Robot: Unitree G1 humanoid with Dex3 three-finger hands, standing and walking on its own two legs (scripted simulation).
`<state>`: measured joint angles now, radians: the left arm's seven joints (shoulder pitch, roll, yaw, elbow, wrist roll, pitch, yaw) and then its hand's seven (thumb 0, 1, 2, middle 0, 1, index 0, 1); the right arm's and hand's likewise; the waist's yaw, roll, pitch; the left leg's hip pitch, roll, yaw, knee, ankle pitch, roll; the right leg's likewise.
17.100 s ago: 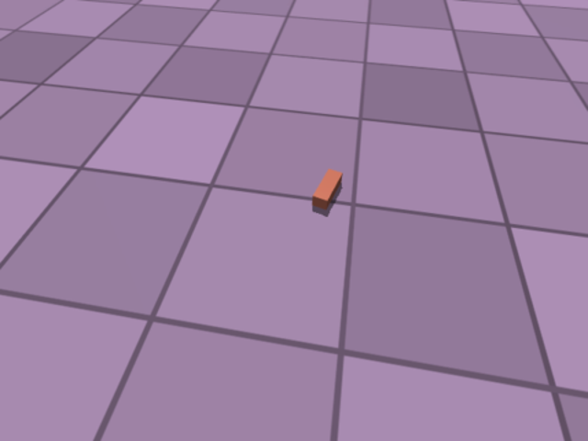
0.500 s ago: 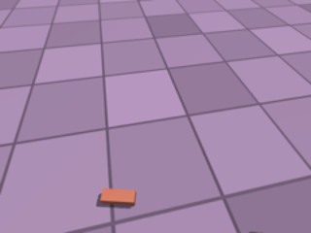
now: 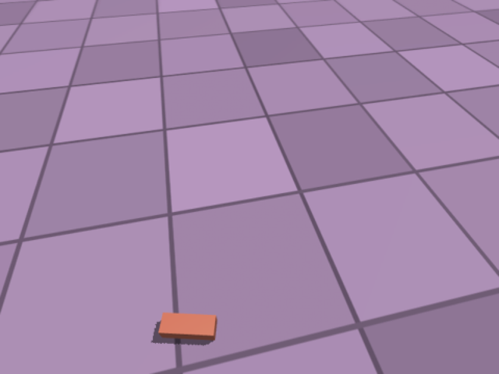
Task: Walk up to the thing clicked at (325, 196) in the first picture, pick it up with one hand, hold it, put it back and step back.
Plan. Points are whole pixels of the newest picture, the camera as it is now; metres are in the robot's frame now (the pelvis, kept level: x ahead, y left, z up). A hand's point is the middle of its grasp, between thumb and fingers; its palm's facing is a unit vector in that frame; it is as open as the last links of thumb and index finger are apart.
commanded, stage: stand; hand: left
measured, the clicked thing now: (188, 326) +0.41 +0.23 -0.75
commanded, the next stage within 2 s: rise first in 1.66 s
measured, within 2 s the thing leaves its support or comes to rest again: neither
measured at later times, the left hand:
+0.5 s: hand out of the picture +0.07 +0.25 -0.15, palm faces -0.01 -0.94 -0.35, open 7.4 cm
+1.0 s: hand out of the picture +0.07 +0.25 -0.15, palm faces -0.02 -0.94 -0.35, open 7.4 cm
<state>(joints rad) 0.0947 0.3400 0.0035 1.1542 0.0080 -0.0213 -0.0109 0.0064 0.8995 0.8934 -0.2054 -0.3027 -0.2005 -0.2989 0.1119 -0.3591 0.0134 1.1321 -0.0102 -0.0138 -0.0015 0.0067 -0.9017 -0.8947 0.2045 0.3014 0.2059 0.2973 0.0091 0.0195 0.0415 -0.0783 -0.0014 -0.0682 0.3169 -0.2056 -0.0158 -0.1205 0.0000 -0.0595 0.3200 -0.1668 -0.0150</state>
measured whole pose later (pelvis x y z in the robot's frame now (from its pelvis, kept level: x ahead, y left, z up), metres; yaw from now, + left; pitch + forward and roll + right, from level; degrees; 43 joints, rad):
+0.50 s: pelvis +0.00 +0.00 +0.00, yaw +0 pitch -2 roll +0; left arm 0.10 0.34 0.00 1.15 0.01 -0.02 -0.01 0.01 0.90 0.89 -0.21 -0.30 -0.20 -0.30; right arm 0.13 -0.36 0.02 1.13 -0.01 -0.01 0.00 0.01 -0.90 -0.89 0.20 0.30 0.21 0.30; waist 0.01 0.02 0.05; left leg -0.08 0.01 -0.07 0.32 -0.20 -0.02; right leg -0.12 0.01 -0.06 0.31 -0.16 -0.02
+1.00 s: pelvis +0.00 +0.00 +0.00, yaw -1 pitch -2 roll +0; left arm 0.11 0.35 0.00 1.15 0.01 -0.02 -0.01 0.01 0.90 0.89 -0.21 -0.30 -0.20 -0.30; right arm 0.14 -0.36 0.02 1.12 -0.01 -0.01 0.00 0.01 -0.90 -0.89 0.20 0.30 0.21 0.30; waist 0.01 0.02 0.05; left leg -0.08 0.01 -0.06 0.31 -0.20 -0.02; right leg -0.12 0.01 -0.05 0.31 -0.16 -0.02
